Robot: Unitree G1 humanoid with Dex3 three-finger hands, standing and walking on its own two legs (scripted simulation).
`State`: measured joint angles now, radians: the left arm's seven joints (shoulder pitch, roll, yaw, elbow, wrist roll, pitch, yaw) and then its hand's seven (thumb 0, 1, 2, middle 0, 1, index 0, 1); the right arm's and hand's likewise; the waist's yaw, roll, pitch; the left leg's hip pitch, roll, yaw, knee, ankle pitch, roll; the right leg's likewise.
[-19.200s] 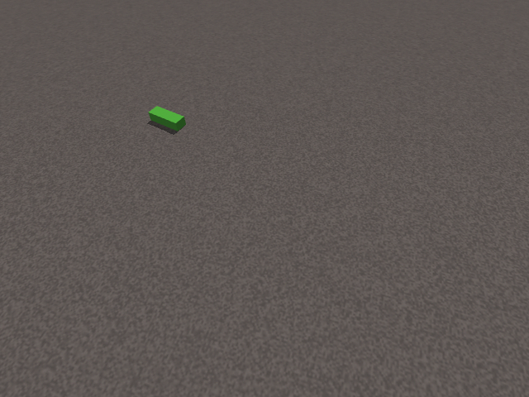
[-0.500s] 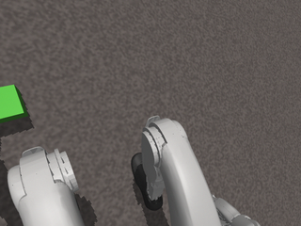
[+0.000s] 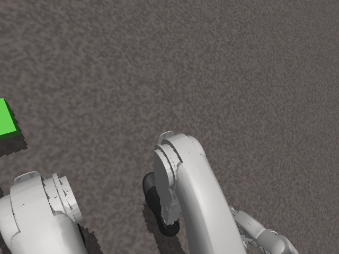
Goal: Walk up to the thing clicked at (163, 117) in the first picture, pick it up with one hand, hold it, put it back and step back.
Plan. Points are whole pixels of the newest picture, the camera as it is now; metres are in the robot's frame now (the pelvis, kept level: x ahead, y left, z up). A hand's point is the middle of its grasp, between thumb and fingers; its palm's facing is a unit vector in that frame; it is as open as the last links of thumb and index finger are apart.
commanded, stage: close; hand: left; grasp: from above
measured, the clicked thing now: out of the picture +0.42 +0.34 -0.26
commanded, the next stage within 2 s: settle in 1.66 s
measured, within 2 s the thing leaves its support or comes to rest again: neither
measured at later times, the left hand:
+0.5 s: hand out of the picture +0.40 +0.32 -0.23, palm faces -0.39 -0.10 -0.91, open 12.9 cm
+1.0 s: hand out of the picture +0.40 +0.34 -0.24, palm faces -0.47 -0.17 -0.87, open 11.4 cm
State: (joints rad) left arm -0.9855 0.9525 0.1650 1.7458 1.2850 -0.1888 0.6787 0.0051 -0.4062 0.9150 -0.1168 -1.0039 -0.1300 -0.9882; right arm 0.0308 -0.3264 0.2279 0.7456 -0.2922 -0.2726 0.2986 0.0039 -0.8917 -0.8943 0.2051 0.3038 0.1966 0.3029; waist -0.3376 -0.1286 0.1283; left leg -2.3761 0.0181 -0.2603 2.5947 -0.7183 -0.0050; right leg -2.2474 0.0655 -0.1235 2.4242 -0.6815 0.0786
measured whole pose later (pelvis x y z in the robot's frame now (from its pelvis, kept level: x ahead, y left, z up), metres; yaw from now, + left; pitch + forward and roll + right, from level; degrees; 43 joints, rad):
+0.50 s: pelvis -0.01 -0.01 +0.00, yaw +0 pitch +24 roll -13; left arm -0.91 0.95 0.12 1.70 1.35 -0.30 0.74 0.00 -0.30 0.86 -0.19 -0.94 -0.21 -0.93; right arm 0.03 -0.34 0.25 0.75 -0.31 -0.21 0.27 0.00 -0.89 -0.89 0.21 0.30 0.20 0.30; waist -0.33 -0.14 0.15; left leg -2.33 0.02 -0.29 2.59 -0.71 -0.03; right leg -2.22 0.08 -0.14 2.41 -0.66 0.08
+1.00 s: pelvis +0.00 +0.00 +0.01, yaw +0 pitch +25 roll -14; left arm -0.93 0.99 0.11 1.70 1.28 -0.32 0.61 0.00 -0.11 0.77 -0.32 -0.89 -0.37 -0.86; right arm 0.04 -0.32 0.29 0.72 -0.30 -0.22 0.28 0.00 -0.89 -0.89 0.20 0.30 0.20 0.30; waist -0.32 -0.13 0.16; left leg -2.33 0.01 -0.29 2.59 -0.73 -0.02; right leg -2.20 0.06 -0.15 2.41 -0.68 0.08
